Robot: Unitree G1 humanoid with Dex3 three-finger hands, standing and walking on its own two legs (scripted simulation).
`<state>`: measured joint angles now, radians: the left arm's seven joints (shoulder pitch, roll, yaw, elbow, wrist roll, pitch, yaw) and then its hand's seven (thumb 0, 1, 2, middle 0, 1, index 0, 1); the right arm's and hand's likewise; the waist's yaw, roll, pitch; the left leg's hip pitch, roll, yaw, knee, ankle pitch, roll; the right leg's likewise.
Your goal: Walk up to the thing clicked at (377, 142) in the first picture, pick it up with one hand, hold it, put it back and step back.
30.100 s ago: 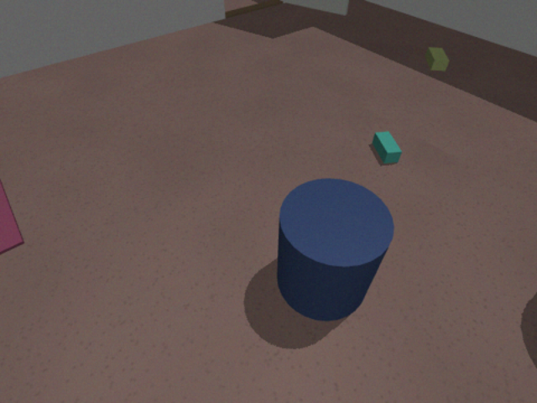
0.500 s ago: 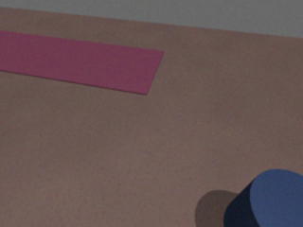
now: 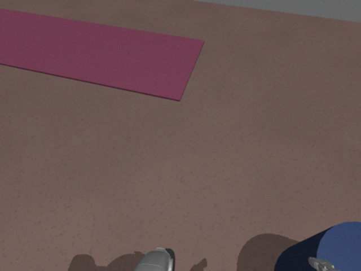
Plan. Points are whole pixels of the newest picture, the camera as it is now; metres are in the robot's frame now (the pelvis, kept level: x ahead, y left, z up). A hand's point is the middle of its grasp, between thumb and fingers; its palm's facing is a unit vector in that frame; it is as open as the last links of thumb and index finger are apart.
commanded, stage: walk up
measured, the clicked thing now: out of the picture +0.36 -1.55 -0.71
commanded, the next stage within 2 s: none
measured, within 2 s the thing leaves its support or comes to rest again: neither
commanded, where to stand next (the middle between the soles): +0.29 +0.02 m, yaw -77 degrees
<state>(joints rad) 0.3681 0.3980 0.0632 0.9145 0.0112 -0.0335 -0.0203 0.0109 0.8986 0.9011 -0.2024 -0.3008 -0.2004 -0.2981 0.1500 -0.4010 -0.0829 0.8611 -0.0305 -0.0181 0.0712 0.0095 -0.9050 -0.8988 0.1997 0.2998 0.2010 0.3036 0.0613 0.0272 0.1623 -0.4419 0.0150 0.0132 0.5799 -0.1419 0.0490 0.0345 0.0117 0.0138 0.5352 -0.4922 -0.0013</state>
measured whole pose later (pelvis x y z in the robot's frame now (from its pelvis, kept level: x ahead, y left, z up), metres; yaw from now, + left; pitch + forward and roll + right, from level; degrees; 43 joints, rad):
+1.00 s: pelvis +0.31 +0.08 +0.00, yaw -45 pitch -1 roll -2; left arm 0.19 0.50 0.06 0.69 0.00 0.01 0.01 0.01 0.91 0.90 -0.20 -0.30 -0.19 -0.30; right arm 0.17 -0.40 -0.04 0.73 -0.01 0.00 0.01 0.01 -0.90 -0.90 0.20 0.30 0.21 0.30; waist -0.03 -0.03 0.21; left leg -0.45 0.12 0.12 0.73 -0.27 0.02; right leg -0.59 0.03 0.07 1.27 -0.45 0.00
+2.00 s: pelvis +0.27 +0.08 +0.00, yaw -69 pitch -1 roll -1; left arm 0.16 0.41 0.06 0.87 0.01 -0.01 -0.02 0.01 0.90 0.90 -0.20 -0.30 -0.20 -0.30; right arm 0.33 -0.41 -0.04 0.83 -0.02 -0.02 0.01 0.01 -0.90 -0.90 0.20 0.30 0.20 0.30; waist -0.06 0.00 0.13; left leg -0.28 0.06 0.05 0.70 -0.39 -0.01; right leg -0.35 0.02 0.01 0.64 -0.29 -0.02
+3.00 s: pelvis +0.24 +0.06 +0.01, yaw -41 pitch -1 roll +1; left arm 0.21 0.37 0.06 0.91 0.04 -0.03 -0.01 0.01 0.90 0.90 -0.20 -0.30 -0.20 -0.30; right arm 0.20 -0.43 -0.05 0.86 -0.02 0.01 0.01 0.01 -0.90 -0.90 0.20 0.30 0.20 0.30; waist 0.05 0.04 0.08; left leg -0.49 -0.03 -0.06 1.02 -0.45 0.01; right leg -0.29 -0.08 -0.07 0.66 -0.35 0.00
